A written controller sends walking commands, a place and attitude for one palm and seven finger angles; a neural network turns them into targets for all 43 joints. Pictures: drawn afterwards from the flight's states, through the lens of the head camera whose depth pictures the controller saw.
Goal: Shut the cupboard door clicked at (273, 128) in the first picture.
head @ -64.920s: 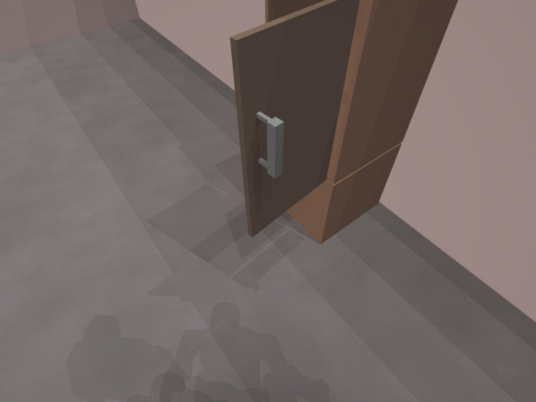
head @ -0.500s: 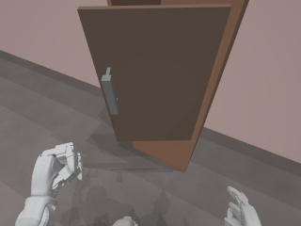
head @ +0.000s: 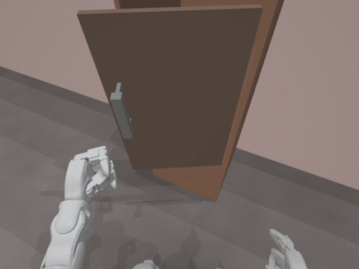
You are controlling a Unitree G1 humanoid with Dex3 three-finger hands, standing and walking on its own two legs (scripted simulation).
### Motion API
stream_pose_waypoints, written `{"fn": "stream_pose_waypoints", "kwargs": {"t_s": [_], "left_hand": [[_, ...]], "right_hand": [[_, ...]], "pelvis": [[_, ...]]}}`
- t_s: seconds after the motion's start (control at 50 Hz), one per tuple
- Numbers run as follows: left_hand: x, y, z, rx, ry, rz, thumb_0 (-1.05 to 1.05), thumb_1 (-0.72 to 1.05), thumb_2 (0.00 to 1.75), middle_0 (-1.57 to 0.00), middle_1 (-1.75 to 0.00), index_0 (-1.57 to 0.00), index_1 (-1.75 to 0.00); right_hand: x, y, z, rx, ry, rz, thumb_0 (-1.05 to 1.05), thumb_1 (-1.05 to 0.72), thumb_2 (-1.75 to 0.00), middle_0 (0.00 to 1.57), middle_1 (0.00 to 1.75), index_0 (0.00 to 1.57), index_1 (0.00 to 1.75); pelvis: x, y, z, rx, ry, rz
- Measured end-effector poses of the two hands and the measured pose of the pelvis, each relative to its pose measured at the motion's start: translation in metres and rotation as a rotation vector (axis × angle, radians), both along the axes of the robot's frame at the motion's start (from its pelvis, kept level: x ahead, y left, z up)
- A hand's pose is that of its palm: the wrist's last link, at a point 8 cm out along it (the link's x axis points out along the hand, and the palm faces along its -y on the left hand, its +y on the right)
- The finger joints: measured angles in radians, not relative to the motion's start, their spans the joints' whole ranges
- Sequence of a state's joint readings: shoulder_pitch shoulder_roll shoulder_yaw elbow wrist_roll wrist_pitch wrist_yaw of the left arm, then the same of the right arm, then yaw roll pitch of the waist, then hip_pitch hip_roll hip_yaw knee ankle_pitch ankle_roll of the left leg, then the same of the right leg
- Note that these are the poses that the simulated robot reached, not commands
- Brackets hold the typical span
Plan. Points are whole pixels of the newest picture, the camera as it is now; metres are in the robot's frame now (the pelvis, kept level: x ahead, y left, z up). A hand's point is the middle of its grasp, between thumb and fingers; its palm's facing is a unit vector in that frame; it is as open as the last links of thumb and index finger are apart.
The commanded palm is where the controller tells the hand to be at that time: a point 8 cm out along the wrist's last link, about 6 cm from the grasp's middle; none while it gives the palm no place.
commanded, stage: bring the fist close to the handle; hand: left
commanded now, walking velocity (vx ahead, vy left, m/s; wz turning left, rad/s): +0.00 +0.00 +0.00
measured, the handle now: (123, 111) +0.49 +0.17 +0.06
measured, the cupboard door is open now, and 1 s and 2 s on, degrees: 28 28 13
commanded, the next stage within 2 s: push the door shut along its arc in 0.94 s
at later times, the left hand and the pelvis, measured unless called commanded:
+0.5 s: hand (137, 141) +0.38 +0.12 +0.08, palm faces +0.03 -1.00 -0.02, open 3.1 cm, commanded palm +0.36 +0.17 +0.07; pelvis -0.01 +0.01 +0.00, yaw +0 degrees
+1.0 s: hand (139, 136) +0.39 +0.11 +0.08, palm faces +0.07 -1.00 +0.00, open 3.1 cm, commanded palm +0.36 +0.17 +0.07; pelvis -0.01 +0.01 +0.00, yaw -1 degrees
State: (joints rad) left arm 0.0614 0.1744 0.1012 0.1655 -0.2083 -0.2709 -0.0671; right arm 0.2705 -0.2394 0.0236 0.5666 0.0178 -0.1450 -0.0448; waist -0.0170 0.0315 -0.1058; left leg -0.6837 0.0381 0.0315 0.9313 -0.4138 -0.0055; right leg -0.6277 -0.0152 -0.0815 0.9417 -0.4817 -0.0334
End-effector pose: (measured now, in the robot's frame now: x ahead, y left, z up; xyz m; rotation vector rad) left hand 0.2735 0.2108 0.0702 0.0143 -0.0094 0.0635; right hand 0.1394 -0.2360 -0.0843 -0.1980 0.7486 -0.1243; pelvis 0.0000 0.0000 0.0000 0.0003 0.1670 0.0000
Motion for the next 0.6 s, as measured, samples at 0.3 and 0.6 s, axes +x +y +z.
{"fn": "stream_pose_waypoints", "kwargs": {"t_s": [0.3,0.6], "left_hand": [[0.044,-0.022,-0.006,-0.008,0.0,-0.031,0.02,0.9,0.9,-1.3,-1.5,-1.3,-1.5],[0.1,-0.048,-0.005,-0.014,0.023,-0.009,0.01,0.9,0.9,-1.3,-1.5,-1.3,-1.5]], "right_hand": [[-0.013,0.0,-0.009,-0.007,0.083,-0.017,0.01,-0.91,-0.89,0.2,0.3,0.2,0.3],[-0.051,0.0,-0.021,0.014,0.201,-0.063,0.01,-0.91,-0.89,0.2,0.3,0.2,0.3]], "pelvis": [[-0.004,0.007,-0.001,-0.004,0.012,-0.002],[-0.008,0.008,-0.002,-0.002,0.042,-0.015]]}}
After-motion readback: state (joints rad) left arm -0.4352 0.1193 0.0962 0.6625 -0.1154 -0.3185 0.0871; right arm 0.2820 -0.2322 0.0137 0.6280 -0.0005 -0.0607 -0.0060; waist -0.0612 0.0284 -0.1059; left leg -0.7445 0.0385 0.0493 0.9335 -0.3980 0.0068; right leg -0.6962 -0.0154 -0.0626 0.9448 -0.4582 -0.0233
